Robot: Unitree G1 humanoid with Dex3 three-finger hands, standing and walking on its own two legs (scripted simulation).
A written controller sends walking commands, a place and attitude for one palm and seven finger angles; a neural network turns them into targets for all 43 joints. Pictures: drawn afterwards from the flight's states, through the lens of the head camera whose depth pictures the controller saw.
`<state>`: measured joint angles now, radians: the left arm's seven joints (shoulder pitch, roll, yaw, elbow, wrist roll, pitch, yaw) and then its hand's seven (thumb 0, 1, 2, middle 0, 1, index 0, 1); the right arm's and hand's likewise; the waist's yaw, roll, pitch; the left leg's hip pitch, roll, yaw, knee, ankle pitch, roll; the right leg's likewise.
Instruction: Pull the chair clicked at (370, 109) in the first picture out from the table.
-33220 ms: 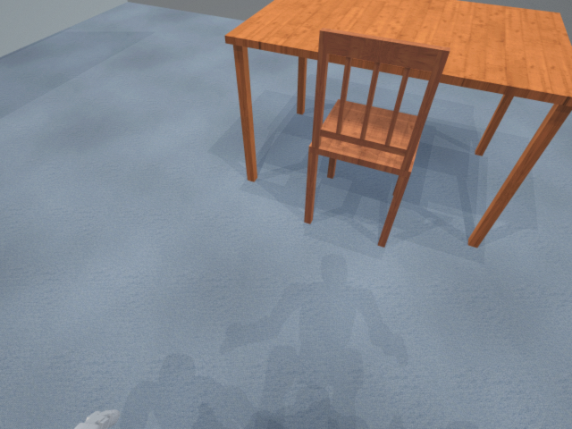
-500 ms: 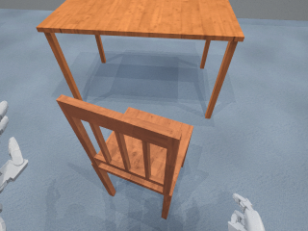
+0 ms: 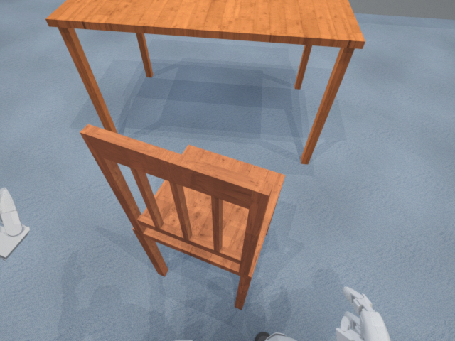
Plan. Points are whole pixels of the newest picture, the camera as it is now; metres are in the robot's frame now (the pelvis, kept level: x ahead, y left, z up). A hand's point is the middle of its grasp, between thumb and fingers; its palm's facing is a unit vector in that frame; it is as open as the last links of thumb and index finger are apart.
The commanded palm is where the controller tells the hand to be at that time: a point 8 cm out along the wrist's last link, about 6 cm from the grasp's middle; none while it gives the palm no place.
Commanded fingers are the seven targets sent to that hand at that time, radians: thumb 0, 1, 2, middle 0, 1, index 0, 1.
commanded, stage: step back with the hand held close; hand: left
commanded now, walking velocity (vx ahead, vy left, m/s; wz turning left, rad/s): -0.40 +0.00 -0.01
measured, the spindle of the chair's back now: (182, 211) +0.39 +0.13 -0.09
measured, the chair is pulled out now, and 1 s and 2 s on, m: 0.60 0.60 0.60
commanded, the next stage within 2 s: stop stepping back and stand still in 0.80 s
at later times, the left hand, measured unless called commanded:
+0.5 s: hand (30, 252) +0.19 +0.23 +0.18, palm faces +0.37 -0.74 -0.56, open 7.4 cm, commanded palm +0.11 +0.28 +0.19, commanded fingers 0.00 0.90 0.90 -0.20 -0.30 -0.20 -0.30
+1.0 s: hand out of the picture +0.08 +0.19 +0.17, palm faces +0.30 -0.76 -0.58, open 7.4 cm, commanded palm +0.01 +0.24 +0.19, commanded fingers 0.00 0.90 0.90 -0.20 -0.30 -0.20 -0.30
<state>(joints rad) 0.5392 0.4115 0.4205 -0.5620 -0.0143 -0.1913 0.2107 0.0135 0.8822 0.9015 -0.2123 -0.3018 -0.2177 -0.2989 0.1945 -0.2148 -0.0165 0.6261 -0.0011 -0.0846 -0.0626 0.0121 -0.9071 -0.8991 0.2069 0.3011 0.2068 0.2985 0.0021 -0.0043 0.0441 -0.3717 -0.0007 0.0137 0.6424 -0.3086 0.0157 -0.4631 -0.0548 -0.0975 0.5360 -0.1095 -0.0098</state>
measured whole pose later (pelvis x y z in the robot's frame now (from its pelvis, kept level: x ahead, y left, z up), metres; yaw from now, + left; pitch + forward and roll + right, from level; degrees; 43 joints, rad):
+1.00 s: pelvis -0.14 -0.06 +0.01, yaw -2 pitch +2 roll +2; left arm 0.62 0.43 0.44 -0.49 -0.04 -0.24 0.15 0.01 0.88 0.90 -0.21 -0.30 -0.22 -0.30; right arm 0.16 -0.18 -0.02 0.65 0.02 -0.08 -0.04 0.01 -0.91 -0.90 0.21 0.30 0.21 0.30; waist -0.04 -0.01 0.07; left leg -0.44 0.00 0.01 0.98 -0.43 -0.04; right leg -0.35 -0.04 -0.03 0.51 -0.20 -0.02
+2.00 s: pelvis -0.17 -0.04 +0.01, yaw +0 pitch +0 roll -1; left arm 0.60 0.42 0.40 -0.51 -0.05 -0.21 0.16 0.02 0.88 0.90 -0.21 -0.30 -0.22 -0.30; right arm 0.19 -0.20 -0.02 0.61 0.02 -0.09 -0.05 0.01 -0.91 -0.90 0.21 0.30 0.21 0.30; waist -0.02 0.00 0.08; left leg -0.12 0.01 0.03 0.47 -0.35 0.02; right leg -0.20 0.01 -0.03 0.44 -0.25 0.00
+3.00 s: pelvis -0.20 -0.04 +0.02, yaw +0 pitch -1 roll +0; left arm 0.32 0.15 -0.01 1.06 0.01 0.01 0.04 0.00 0.91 0.90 -0.20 -0.30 -0.20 -0.30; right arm 0.37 -0.13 0.01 1.04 -0.01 0.00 -0.02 0.00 -0.91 -0.90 0.20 0.30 0.20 0.30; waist -0.01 0.04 0.05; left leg -0.13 -0.01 0.04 0.44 -0.29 0.02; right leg -0.23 -0.01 -0.02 0.45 -0.20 0.00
